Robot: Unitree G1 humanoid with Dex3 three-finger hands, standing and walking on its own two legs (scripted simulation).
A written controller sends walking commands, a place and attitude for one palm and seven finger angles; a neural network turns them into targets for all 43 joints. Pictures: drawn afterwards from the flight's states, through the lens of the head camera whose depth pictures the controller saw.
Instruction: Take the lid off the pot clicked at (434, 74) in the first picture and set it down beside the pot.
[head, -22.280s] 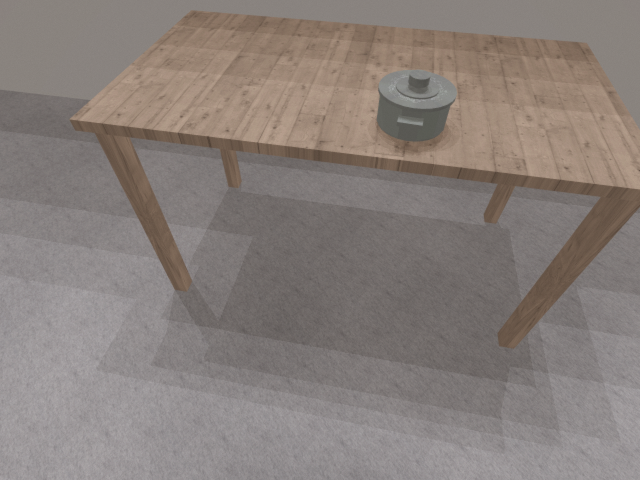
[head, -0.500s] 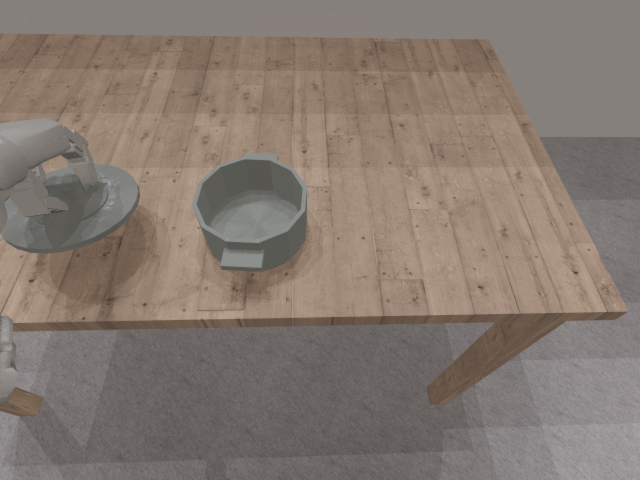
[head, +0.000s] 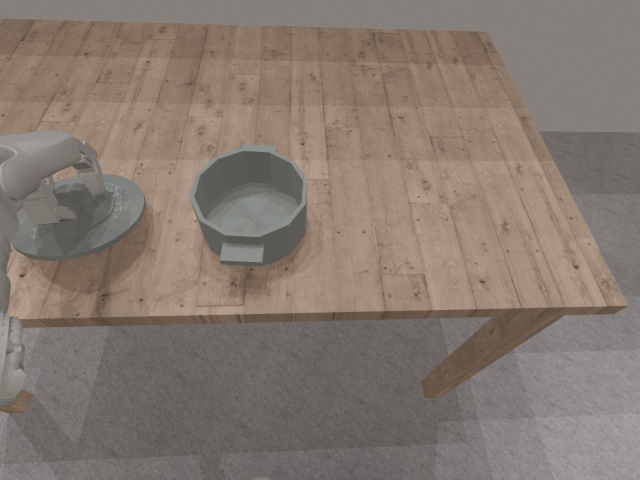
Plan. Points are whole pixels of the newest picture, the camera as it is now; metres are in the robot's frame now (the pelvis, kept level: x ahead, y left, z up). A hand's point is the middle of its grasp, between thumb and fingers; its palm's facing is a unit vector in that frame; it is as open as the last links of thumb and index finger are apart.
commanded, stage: lower the lid onto the table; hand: left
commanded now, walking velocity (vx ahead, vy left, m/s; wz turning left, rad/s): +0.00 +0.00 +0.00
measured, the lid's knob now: (71, 198) +0.46 +0.32 +0.05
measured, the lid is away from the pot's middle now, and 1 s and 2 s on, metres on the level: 0.23 0.24 0.24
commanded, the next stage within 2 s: open the fingers wide in 0.40 s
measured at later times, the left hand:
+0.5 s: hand (58, 207) +0.44 +0.32 +0.06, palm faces -0.49 -0.10 -0.87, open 7.6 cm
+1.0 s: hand (55, 221) +0.43 +0.32 +0.05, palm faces -0.47 -0.08 -0.88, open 7.7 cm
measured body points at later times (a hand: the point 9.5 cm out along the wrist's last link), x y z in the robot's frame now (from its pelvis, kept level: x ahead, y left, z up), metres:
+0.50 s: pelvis +0.00 +0.00 -0.01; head +0.08 +0.02 +0.44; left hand +0.46 +0.32 +0.11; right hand +0.01 -0.28 -0.12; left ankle +0.01 +0.07 -0.73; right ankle -0.01 -0.16 -0.73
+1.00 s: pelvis -0.01 +0.01 -0.01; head +0.07 +0.02 +0.43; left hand +0.45 +0.33 +0.10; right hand +0.03 -0.28 -0.13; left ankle +0.01 +0.07 -0.73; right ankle -0.01 -0.16 -0.73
